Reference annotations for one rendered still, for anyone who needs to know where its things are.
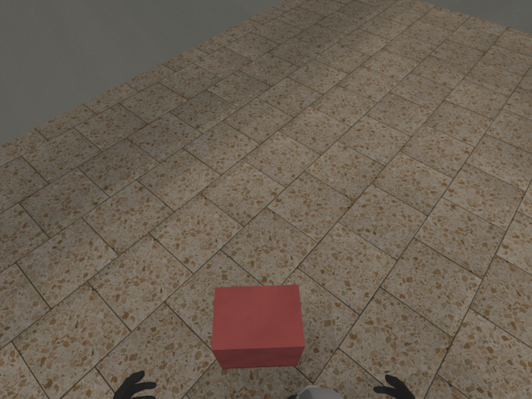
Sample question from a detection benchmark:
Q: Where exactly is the robot right hand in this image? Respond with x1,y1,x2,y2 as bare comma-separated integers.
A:
373,375,416,399

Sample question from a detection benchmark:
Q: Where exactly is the carton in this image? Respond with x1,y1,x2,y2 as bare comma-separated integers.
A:
211,284,305,369

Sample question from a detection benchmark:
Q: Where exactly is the robot right shin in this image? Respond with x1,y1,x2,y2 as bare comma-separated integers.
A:
298,386,318,397

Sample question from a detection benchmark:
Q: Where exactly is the robot left hand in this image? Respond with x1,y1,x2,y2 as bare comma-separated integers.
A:
113,371,156,399

